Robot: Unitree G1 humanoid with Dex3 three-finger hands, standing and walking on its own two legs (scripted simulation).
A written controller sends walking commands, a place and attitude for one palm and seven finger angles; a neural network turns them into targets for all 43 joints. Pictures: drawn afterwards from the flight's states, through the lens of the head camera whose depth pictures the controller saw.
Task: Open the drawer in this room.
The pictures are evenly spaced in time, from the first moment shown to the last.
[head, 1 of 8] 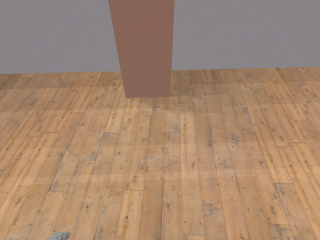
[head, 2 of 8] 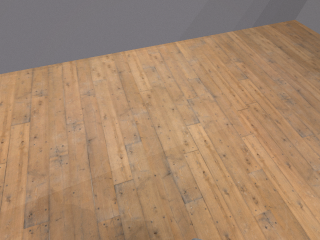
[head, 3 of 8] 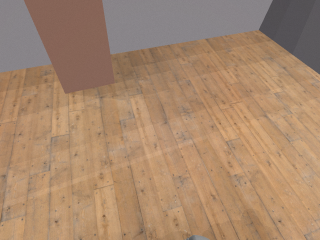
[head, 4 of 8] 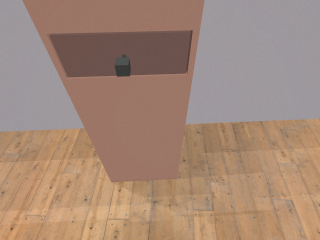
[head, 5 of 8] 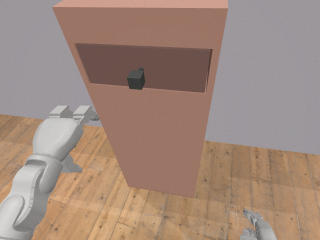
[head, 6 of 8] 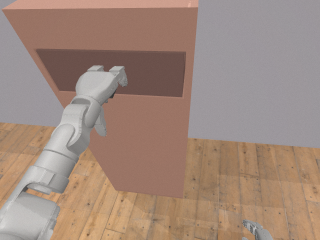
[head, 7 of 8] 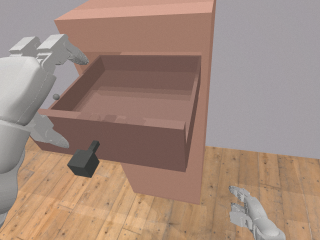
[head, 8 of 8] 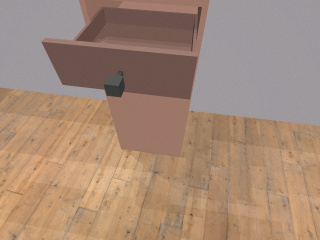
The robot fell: no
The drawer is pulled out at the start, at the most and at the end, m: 0.00 0.28 0.28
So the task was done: yes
